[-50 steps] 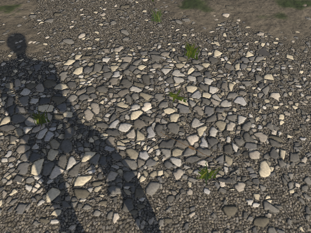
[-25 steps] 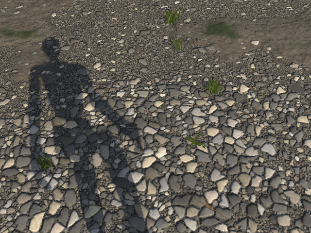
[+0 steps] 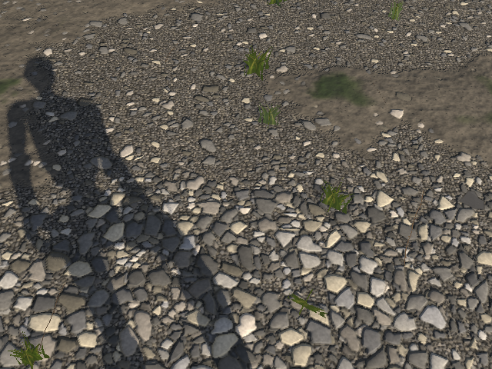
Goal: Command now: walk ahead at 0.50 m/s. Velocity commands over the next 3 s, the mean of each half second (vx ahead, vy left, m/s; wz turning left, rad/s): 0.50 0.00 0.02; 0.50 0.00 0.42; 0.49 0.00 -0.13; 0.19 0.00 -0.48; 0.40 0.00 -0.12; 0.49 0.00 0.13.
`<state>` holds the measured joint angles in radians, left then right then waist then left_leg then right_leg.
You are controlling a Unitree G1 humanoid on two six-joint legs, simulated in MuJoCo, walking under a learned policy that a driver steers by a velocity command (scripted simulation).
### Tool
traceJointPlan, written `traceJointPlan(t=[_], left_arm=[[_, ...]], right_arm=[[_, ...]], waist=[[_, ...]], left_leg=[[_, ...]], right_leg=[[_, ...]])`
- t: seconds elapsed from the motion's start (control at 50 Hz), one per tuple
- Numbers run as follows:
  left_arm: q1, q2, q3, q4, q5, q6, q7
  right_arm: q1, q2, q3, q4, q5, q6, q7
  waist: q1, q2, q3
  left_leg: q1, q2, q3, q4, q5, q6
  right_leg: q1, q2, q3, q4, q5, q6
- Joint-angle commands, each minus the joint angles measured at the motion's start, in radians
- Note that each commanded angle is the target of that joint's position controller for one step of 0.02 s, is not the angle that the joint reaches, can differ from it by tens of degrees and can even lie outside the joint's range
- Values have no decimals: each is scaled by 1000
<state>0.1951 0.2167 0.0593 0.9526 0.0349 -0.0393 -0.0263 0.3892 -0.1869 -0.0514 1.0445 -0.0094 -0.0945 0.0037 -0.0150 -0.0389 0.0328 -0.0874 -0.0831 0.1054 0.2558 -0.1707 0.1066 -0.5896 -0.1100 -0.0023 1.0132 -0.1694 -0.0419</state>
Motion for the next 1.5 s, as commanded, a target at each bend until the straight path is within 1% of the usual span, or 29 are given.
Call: traceJointPlan(t=[0.02, 0.2, 0.24, 0.28, 0.3, 0.32, 0.34, 0.38, 0.42, 0.54, 0.74, 0.84, 0.86, 0.88, 0.9, 0.92, 0.96, 0.98, 1.02, 1.08, 1.18, 1.3, 1.36, 1.4, 1.42, 1.44, 1.46, 1.48, 1.5], left_arm=[[-42, 37, 3, -55, -5, 4, -5], [-256, 32, -14, -139, -13, -16, -3], [-209, 45, -8, -133, -14, -25, 3], [5, 76, 12, -64, -11, -37, 18], [181, 115, 29, -10, 7, -48, 27], [321, 219, 57, 7, 31, -51, 37], [286, 236, 63, 8, 5, -34, 23], [84, 122, 33, -25, -26, -33, 13], [53, 47, 8, -5, -23, -46, 19], [169, 87, 9, 37, -18, -81, 30], [302, 89, -2, 73, -17, -77, 56], [252, 151, 14, 58, -7, -49, 71], [234, 161, 17, 44, -12, -41, 66], [212, 143, 12, 6, -20, -44, 58], [223, 66, 5, -65, -36, -54, 37], [118, 131, 12, -93, -21, -67, 30], [81, 110, 6, -108, -31, -84, 27], [75, 107, 8, -113, -13, -70, 29], [129, 82, 3, -100, 13, -26, 20], [96, 68, -2, -107, 10, 0, 5], [-77, 87, -3, -157, -15, 7, -3], [-202, 71, -19, -202, -16, -1, -13], [-152, 81, -16, -198, -12, -5, -8], [14, 117, 0, -152, -9, -8, 1], [156, 142, 14, -109, -2, -15, 5], [299, 200, 36, -77, 19, -20, 13], [270, 311, 66, -93, 21, -13, 20], [239, 284, 64, -91, -38, -10, 10], [161, 256, 57, -108, -41, -8, 13]], right_arm=[[48, -107, -11, -35, 2, -14, -3], [156, -117, -6, 9, -13, -9, -20], [123, -131, -10, 8, -17, -7, -25], [89, -148, -15, 6, -17, -1, -24], [75, -138, -10, -5, -8, 0, -22], [120, -66, 8, -44, 26, -1, -11], [170, -83, -6, -37, 28, 0, -6], [11, -108, -13, -71, 0, 1, -4], [-8, -76, -13, -75, -19, 15, 4], [-101, -62, -13, -103, -18, 64, 27], [-400, -41, 12, -225, -17, 54, 42], [-197, -99, -20, -185, -25, 51, 31], [-65, -130, -38, -147, -33, 45, 27], [65, -218, -69, -125, -47, 43, 15], [6, -302, -91, -154, -28, 56, 12], [9, -295, -88, -150, -4, 68, 12], [-83, -192, -62, -149, 0, 63, 3], [-115, -166, -52, -153, 3, 56, -3], [-130, -147, -40, -158, 10, 35, -7], [-59, -167, -37, -127, 9, 11, -3], [21, -169, -27, -109, 2, 4, 2], [61, -156, -8, -81, -15, -3, -20], [33, -178, -3, -76, -20, -5, -36], [11, -212, -10, -79, -26, 4, -47], [-11, -227, -14, -89, -23, 12, -46], [-57, -221, -10, -125, -9, 7, -44], [23, -118, 6, -175, 12, -1, -23], [-27, -179, -3, -182, -10, -5, -23], [-74, -167, 2, -210, -1, -12, -21]], waist=[[9, 90, 57], [-38, 110, 85], [-1, 117, 62], [92, 111, -48], [159, 82, -146], [166, -85, -286], [120, -173, -348], [61, 7, -79], [1, 2, 9], [-8, -7, 47], [64, -19, 87], [-44, -75, -54], [-106, -50, -122], [-166, 45, -216], [-79, 298, -275], [-100, 103, -243], [-24, -14, -43], [10, -23, -17], [51, 13, -32], [43, 54, -15], [-26, 90, 20], [-57, 88, 75], [-13, 115, 32], [64, 146, -58], [131, 139, -125], [206, 73, -198], [103, -195, -271], [105, -30, -312], [73, -3, -185]], left_leg=[[3, 267, -188, -157, 248, 82], [215, 301, -132, -79, 503, 86], [235, 311, -112, 2, 698, 72], [216, 284, -82, 248, 880, 45], [69, 246, -58, 464, 717, 27], [-237, 132, 1, 828, 260, -14], [-446, -5, -92, 1069, -345, -18], [-529, 113, -160, 1055, -190, -6], [-449, 170, -154, 923, -120, -18], [-537, 182, -150, 808, 31, -52], [-568, 133, 4, 391, 165, -22], [-295, -1, 75, 327, -60, 87], [-111, -15, 46, 241, -32, 121], [128, 162, -195, 197, -101, 188], [385, 431, -778, 76, -30, 348], [354, 420, -759, 34, 18, 344], [109, 358, -539, -8, 166, 256], [24, 303, -469, -19, 229, 220], [-45, 248, -370, -39, 318, 194], [-61, 217, -274, -84, 418, 155], [61, 202, -182, -113, 473, 45], [206, 254, -86, -121, 572, 20], [256, 276, -29, 9, 960, -3], [276, 293, -11, 251, 1181, -13], [213, 285, 4, 450, 1098, -15], [10, 239, 37, 759, 789, -29], [-447, -6, 37, 1185, -251, -91], [-527, 16, -169, 1264, -322, -78], [-565, 74, -185, 1225, -244, -82]], right_leg=[[-99, -15, -25, -93, 97, 24], [-66, 54, -82, -415, 114, -25], [32, 90, -97, -458, 39, -59], [287, 155, -123, -530, 19, -101], [542, 96, -59, -554, 52, -135], [834, -186, 319, -590, -57, -224], [902, -317, 690, -730, -48, -308], [617, -235, 428, -785, -104, -247], [443, -141, 261, -847, -4, -173], [435, -103, 50, -918, 140, -126], [668, -117, -157, -850, 507, -78], [744, -149, -224, -445, 1032, -73], [656, -137, -238, -233, 916, -59], [431, -101, -245, 84, 560, -31], [-18, 158, -171, 462, -347, 28], [-134, 109, 30, 485, -289, 12], [-116, 23, 36, 314, -160, 13], [-61, 0, 41, 239, -154, 27], [25, -11, 29, 157, -144, 52], [13, -22, -15, 45, -48, 65], [-94, -13, -31, -138, 137, 34], [-105, 65, -58, -344, 174, -18], [34, 138, -126, -411, 66, -69], [185, 195, -145, -430, -35, -115], [347, 203, -120, -503, -10, -144], [577, 76, 49, -554, 56, -209], [880, -239, 571, -566, 405, -397], [870, -244, 651, -611, 589, -426], [745, -227, 493, -617, 702, -396]])
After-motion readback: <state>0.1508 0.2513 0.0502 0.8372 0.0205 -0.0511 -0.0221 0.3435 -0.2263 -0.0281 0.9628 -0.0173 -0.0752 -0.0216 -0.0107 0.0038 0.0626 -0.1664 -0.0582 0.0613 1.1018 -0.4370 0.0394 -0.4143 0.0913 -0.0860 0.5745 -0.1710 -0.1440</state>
